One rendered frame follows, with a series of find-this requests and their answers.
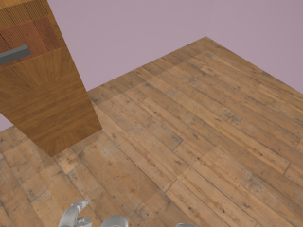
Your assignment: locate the left robot thigh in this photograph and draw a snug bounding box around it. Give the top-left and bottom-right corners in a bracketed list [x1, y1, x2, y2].
[100, 215, 129, 227]

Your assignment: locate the drawer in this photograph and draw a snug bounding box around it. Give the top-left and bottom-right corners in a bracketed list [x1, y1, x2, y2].
[0, 16, 62, 69]

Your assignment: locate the cabinet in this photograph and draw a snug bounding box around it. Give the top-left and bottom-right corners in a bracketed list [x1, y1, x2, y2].
[0, 0, 102, 157]

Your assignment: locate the handle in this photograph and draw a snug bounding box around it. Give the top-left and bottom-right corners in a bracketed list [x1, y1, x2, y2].
[0, 43, 31, 65]

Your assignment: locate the left robot hand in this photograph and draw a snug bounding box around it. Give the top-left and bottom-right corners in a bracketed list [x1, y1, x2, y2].
[58, 199, 92, 227]

